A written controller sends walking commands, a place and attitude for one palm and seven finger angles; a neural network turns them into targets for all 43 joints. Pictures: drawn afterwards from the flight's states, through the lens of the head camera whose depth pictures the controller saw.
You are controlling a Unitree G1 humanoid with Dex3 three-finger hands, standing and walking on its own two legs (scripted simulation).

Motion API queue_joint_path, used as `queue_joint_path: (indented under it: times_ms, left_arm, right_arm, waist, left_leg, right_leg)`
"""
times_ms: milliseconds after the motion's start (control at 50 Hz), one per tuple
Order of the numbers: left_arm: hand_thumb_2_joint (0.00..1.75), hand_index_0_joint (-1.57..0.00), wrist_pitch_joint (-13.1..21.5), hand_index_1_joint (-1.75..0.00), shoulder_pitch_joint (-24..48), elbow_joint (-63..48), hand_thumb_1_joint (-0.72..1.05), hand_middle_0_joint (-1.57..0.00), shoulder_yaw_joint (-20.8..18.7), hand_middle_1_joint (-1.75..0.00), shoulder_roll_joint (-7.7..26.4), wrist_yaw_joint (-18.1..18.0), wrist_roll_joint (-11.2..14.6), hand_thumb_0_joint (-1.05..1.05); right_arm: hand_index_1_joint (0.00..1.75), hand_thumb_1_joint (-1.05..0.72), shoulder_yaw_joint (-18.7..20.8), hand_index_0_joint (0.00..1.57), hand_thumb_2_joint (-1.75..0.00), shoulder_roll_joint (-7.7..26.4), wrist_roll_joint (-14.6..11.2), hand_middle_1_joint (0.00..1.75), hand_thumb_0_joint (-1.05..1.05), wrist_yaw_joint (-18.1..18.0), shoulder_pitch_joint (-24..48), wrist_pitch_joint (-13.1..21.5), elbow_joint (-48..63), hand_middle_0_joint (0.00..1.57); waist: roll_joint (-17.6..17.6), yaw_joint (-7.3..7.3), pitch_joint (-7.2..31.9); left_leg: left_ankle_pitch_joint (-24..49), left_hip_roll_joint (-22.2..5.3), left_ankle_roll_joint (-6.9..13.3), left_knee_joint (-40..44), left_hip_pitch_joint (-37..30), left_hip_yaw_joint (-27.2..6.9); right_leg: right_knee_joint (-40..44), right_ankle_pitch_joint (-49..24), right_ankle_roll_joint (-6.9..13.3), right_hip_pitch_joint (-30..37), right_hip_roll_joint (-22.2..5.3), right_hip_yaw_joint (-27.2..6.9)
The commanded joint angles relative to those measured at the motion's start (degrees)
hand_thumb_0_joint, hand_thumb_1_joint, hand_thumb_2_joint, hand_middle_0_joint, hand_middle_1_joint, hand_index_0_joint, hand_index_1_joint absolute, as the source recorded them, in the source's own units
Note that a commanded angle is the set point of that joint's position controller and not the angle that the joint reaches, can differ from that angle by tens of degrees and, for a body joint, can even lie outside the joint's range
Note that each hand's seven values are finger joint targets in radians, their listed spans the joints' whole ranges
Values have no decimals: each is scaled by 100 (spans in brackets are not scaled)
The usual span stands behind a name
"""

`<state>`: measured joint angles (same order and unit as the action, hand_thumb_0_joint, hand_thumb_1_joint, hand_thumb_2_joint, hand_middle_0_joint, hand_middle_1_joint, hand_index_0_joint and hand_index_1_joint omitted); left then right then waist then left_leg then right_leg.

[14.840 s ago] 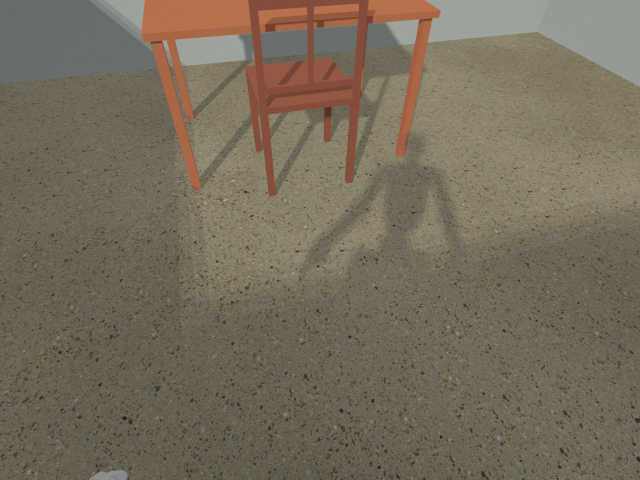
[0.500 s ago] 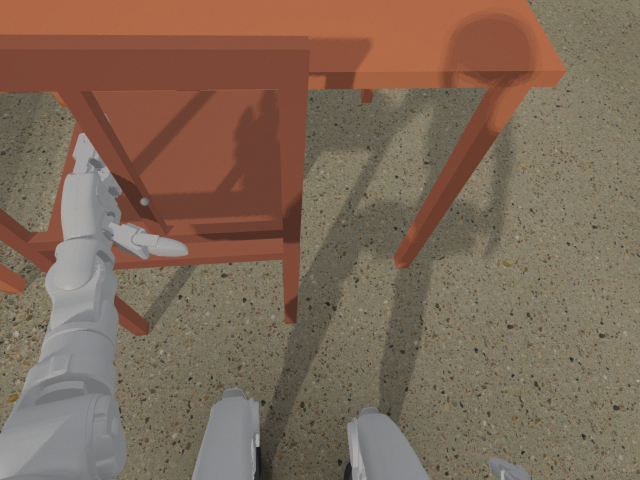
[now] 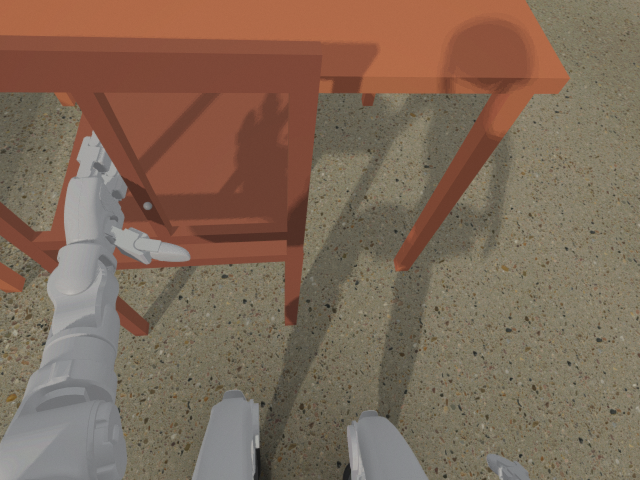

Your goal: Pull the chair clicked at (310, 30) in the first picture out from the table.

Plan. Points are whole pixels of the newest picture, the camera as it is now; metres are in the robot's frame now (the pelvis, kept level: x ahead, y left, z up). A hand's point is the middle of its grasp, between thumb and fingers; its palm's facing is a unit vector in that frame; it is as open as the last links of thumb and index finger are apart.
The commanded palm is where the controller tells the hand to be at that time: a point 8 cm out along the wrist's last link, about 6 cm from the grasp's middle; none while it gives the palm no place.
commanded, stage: hook a spindle and tug to test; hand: left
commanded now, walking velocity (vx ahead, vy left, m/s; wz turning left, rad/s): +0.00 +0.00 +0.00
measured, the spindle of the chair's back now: (134, 177) +0.47 +0.23 +0.04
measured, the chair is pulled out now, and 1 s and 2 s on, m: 0.00 0.00 0.09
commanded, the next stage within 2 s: step backward, pulling the chair out in 1.42 s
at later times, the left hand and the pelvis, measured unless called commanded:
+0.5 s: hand (148, 204) +0.44 +0.21 +0.03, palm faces +0.08 -1.00 -0.02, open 11.3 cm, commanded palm +0.42 +0.24 +0.04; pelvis +0.00 +0.00 +0.00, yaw +0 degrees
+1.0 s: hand (154, 203) +0.44 +0.20 +0.03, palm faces +0.09 -1.00 -0.01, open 5.1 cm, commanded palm +0.41 +0.25 +0.04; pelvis +0.01 +0.00 +0.00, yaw -1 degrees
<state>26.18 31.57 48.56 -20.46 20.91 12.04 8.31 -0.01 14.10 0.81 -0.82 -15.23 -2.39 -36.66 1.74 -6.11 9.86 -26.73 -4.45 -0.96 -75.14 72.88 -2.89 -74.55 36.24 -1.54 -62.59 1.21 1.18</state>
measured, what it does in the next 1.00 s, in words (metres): stands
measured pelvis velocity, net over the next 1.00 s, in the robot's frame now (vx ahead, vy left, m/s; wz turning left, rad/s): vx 0.01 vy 0.00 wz -0.01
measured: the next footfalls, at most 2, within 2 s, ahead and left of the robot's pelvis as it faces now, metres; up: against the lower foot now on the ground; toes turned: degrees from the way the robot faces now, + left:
none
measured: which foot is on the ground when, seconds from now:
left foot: down 0.00-1.00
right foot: down 0.00-1.00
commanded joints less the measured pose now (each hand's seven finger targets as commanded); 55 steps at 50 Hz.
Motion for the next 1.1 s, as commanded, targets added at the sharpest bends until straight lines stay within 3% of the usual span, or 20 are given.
queue_joint_path:
  times_ms: [0,100,140,200,240,380,400,440,500,560,580,660,700,740,840,860,940,960,1020,1080]
  left_arm:
    - [30,-15,388,-35,1779,-1152,-50,-15,-251,-35,1319,-45,54,0]
    - [30,-24,404,-63,1976,-1149,-50,-24,-170,-63,1242,-43,50,0]
    - [30,-27,448,-74,2107,-1237,-50,-27,-89,-74,1193,-35,38,0]
    - [30,-32,431,-90,2130,-1043,-50,-32,-142,-90,1258,-34,48,0]
    - [35,-36,456,-101,2147,-1046,-39,-36,-264,-101,1397,-24,43,0]
    - [52,-48,424,-140,2084,-1116,0,-48,-254,-140,1379,44,88,0]
    - [54,-50,407,-145,2038,-1121,6,-50,-148,-145,1244,50,91,0]
    - [59,-50,409,-145,1995,-1249,17,-50,-167,-145,1255,28,110,0]
    - [66,-50,359,-145,2149,-1091,34,-50,-94,-145,1172,-29,88,0]
    - [73,-50,395,-145,1965,-1180,51,-50,-334,-145,1435,-77,45,0]
    - [76,-50,393,-145,2014,-1255,56,-50,-150,-145,1229,-78,51,0]
    - [85,-50,389,-145,1905,-1320,79,-50,-149,-145,1180,-114,58,0]
    - [90,-50,344,-145,1893,-1101,90,-50,-167,-145,1214,-122,58,0]
    - [90,-50,396,-145,2091,-1098,90,-50,-261,-145,1385,-131,17,0]
    - [90,-50,411,-145,1558,-1283,90,-50,-216,-145,1227,-43,91,0]
    - [90,-50,386,-145,1584,-1331,90,-50,-168,-145,1156,-47,110,0]
    - [90,-50,345,-145,1089,-1520,90,-50,-325,-145,1320,-91,110,0]
    - [90,-50,334,-145,1001,-1577,90,-50,-235,-145,1207,-86,110,0]
    - [90,-50,311,-145,825,-1600,90,-50,-262,-145,1164,-71,178,0]
    - [90,-50,330,-145,558,-1847,90,-50,-217,-145,1061,-41,236,0]
  right_arm:
    - [30,-90,342,20,-90,985,7,30,0,-41,-564,89,481,20]
    - [30,-90,332,20,-90,975,4,30,0,-35,-551,78,486,20]
    - [30,-90,328,20,-90,970,10,30,0,-37,-561,100,487,20]
    - [30,-90,320,20,-90,983,7,30,0,-52,-551,85,450,20]
    - [30,-90,325,20,-90,992,22,30,0,-65,-581,95,431,20]
    - [30,-90,326,20,-90,977,6,30,0,-61,-584,75,446,20]
    - [30,-90,331,20,-90,959,-6,30,0,-54,-574,74,452,20]
    - [30,-90,337,20,-90,969,4,30,0,-49,-598,93,466,20]
    - [30,-90,344,20,-90,968,1,30,0,-56,-612,85,397,20]
    - [30,-90,341,20,-90,984,15,30,0,-50,-636,79,434,20]
    - [30,-90,339,20,-90,950,11,30,0,-37,-608,79,456,20]
    - [30,-90,356,20,-90,951,19,30,0,-14,-622,85,454,20]
    - [30,-90,336,20,-90,960,8,30,0,-19,-612,69,436,20]
    - [30,-90,326,20,-90,970,21,30,0,-30,-619,78,421,20]
    - [30,-90,347,20,-90,952,4,30,0,-12,-586,68,552,20]
    - [30,-90,342,20,-90,937,-3,30,0,-5,-567,61,546,20]
    - [30,-90,346,20,-90,940,-9,30,0,17,-553,53,621,20]
    - [30,-90,334,20,-90,912,-19,30,0,32,-522,44,654,20]
    - [30,-90,353,20,-90,917,-37,30,0,26,-504,52,653,20]
    - [30,-90,361,20,-90,895,-43,30,0,39,-480,75,705,20]
  waist:
    - [450,-1,2463]
    - [468,-73,2390]
    - [669,-63,2430]
    - [477,-94,2366]
    - [498,-57,2466]
    - [575,-19,2556]
    - [589,-51,2537]
    - [688,-17,2665]
    - [464,-128,2442]
    - [526,10,2641]
    - [606,-29,2634]
    - [592,-22,2700]
    - [395,-71,2425]
    - [497,-54,2358]
    - [565,56,2668]
    - [529,18,2654]
    - [434,134,2646]
    - [522,135,2616]
    - [252,92,2464]
    - [419,157,2529]
  left_leg:
    - [1380,193,180,787,-3086,-22]
    - [1235,191,184,766,-3046,-27]
    - [1266,199,180,756,-3128,-46]
    - [1134,200,190,745,-2961,-35]
    - [1206,196,204,695,-2962,-29]
    - [1342,203,199,696,-2993,-8]
    - [1308,201,196,723,-3038,-7]
    - [1445,204,193,707,-3147,-23]
    - [1295,194,206,702,-3002,-28]
    - [1514,189,186,725,-3080,-29]
    - [1539,202,188,732,-3129,-16]
    - [1626,192,177,725,-3218,-29]
    - [1375,200,192,739,-2937,-8]
    - [1247,204,198,708,-2846,6]
    - [1586,214,186,742,-3091,26]
    - [1598,205,183,749,-3111,27]
    - [1683,213,196,780,-2986,82]
    - [1689,227,188,807,-2984,109]
    - [1610,225,206,807,-2821,138]
    - [1818,227,179,848,-2998,146]
  right_leg:
    - [1147,-1616,296,32,138,165]
    - [1157,-1506,287,-71,140,159]
    - [1118,-1499,313,-134,139,158]
    - [1150,-1433,292,-94,135,152]
    - [1101,-1488,299,-57,141,138]
    - [1115,-1616,297,35,134,123]
    - [1135,-1579,295,-4,140,138]
    - [1097,-1655,312,-7,140,140]
    - [1145,-1576,278,-81,139,151]
    - [1074,-1724,306,60,136,158]
    - [1093,-1753,297,48,140,153]
    - [1092,-1820,295,48,139,168]
    - [1139,-1682,275,62,143,155]
    - [1109,-1578,289,22,142,127]
    - [1090,-1854,305,179,149,122]
    - [1101,-1886,289,174,140,144]
    - [1103,-2095,291,449,157,102]
    - [1119,-2132,284,473,152,100]
    - [1161,-2157,256,560,156,92]
    - [1150,-2333,272,627,154,106]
